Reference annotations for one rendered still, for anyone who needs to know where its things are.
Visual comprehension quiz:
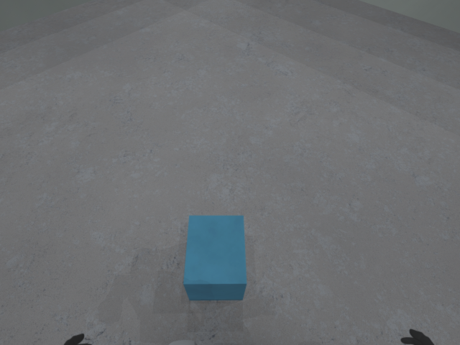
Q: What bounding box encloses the robot right hand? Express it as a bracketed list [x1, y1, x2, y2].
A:
[401, 329, 434, 345]

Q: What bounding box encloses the carton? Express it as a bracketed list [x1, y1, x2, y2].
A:
[183, 216, 247, 300]

